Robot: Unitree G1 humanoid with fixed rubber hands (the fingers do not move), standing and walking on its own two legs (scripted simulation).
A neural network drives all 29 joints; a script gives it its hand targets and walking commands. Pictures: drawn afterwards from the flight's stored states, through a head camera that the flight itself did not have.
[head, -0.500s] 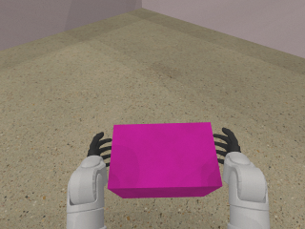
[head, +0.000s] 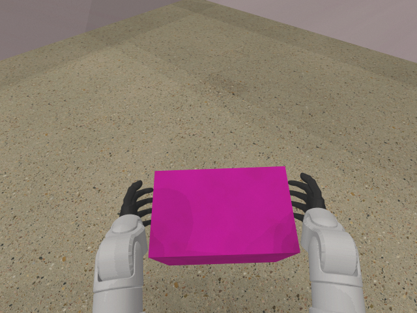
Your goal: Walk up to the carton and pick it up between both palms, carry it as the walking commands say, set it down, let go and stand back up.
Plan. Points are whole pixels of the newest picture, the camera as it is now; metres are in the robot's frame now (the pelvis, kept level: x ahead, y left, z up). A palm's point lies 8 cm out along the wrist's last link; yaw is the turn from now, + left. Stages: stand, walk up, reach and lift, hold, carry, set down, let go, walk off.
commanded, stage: carry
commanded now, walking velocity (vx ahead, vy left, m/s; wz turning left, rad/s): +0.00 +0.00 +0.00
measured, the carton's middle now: (221, 220) +0.32 -0.01 -0.03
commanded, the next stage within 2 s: none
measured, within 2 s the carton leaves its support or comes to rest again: neither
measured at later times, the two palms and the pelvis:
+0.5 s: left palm (143, 223) +0.28 +0.15 +0.03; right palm (318, 216) +0.28 -0.19 +0.05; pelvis +0.00 -0.01 +0.00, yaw -1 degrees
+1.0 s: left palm (145, 221) +0.29 +0.14 +0.03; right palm (319, 219) +0.28 -0.19 +0.04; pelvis +0.01 -0.01 +0.00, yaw -1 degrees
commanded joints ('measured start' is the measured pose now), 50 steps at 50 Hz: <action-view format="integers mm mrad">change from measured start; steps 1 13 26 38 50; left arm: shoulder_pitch -459 -522 -482 -522 -573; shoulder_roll -827 -759 -777 -770 -810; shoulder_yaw -585 -534 -565 -561 -610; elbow -61 -26 28 73 -22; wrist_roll -313 -300 -260 -254 -295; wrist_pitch -27 -111 -177 -219 -231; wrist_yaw -254 -247 -282 -300 -307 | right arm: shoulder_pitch -360 -379 -434 -480 -486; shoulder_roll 822 773 774 752 807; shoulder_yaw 578 503 574 563 600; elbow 22 111 76 113 57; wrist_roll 293 268 260 256 289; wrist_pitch -7 -89 -158 -203 -212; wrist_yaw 253 248 281 303 315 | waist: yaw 0 4 0 0 3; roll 4 40 24 -1 28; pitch -299 -280 -296 -269 -298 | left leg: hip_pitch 98 82 98 78 87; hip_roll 144 142 142 147 152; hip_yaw -112 -121 -95 -102 -111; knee -33 -35 -31 -35 -62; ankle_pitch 243 232 184 227 210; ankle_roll -1 -1 -3 -16 -8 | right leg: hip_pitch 122 100 103 100 102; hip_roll -139 -113 -124 -108 -103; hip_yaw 100 94 111 108 116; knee -30 -25 -53 -31 -46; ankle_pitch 357 256 302 302 232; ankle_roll -13 -23 -32 -25 -30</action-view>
